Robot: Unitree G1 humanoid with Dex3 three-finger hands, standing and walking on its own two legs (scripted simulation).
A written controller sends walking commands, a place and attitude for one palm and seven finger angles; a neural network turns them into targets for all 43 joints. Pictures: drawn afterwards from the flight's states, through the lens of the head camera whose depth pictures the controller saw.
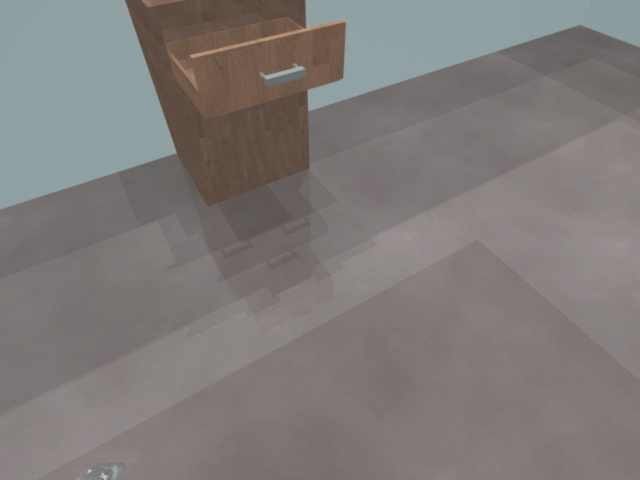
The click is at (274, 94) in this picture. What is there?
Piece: drawer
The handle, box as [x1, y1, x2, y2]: [259, 63, 305, 86]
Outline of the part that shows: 305,69 294,63 292,64 291,69 269,75 265,75 260,72 259,75 264,80 264,83 267,86 304,76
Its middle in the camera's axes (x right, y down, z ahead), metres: -0.12 -0.49 +1.15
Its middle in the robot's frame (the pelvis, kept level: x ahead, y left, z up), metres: +1.18 +0.19 -0.07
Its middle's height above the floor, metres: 0.69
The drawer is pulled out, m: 0.30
